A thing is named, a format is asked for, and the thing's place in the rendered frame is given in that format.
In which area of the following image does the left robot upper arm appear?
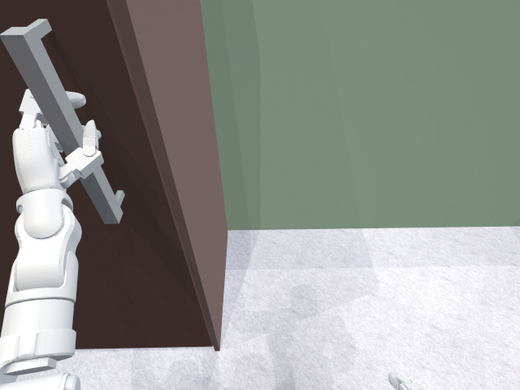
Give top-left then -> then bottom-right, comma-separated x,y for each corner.
0,372 -> 80,390

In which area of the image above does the handle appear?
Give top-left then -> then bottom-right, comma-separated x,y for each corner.
0,19 -> 125,224

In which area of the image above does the wardrobe door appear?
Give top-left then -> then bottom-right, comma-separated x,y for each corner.
0,0 -> 213,349

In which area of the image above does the left robot forearm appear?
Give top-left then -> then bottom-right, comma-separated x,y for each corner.
0,188 -> 82,384

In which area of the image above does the right robot hand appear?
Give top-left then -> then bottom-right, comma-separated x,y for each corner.
388,372 -> 421,390

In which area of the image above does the left robot hand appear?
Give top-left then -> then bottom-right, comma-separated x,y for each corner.
12,89 -> 104,195

